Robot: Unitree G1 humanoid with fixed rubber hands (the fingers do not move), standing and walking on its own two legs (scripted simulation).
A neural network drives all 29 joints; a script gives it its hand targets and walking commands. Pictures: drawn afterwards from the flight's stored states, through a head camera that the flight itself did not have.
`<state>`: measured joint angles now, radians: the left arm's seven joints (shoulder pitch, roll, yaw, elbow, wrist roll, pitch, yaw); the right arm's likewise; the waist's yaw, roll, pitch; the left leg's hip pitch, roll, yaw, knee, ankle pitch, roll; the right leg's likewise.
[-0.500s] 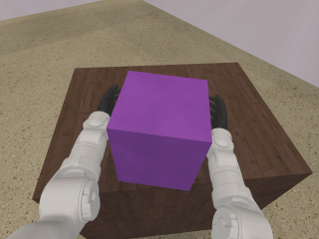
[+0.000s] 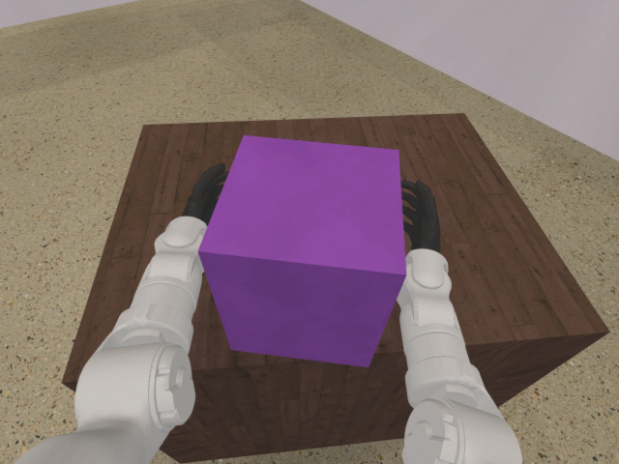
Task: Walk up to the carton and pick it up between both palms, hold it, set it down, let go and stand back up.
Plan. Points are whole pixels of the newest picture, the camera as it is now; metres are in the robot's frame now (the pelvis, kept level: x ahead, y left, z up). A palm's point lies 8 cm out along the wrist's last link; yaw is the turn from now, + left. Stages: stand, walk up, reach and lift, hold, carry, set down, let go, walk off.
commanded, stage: set down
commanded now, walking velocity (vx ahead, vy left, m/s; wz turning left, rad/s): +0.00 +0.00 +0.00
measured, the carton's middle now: (309, 256) +0.38 -0.01 +0.05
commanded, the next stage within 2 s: none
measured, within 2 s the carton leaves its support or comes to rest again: neither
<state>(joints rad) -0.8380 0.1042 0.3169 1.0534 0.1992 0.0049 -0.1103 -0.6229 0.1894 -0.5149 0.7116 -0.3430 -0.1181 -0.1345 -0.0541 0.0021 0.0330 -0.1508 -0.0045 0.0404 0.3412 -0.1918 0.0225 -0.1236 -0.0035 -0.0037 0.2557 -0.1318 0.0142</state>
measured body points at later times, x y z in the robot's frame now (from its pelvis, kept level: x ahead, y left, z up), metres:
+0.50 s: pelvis -0.01 +0.00 -0.01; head +0.04 +0.02 +0.44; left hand +0.43 +0.15 +0.05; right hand +0.38 -0.17 +0.03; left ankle -0.01 +0.09 -0.75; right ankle +0.00 -0.13 -0.75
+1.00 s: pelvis -0.04 +0.00 -0.01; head -0.04 +0.02 +0.44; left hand +0.38 +0.20 +0.08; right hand +0.33 -0.18 +0.04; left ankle -0.01 +0.09 -0.75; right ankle +0.00 -0.13 -0.75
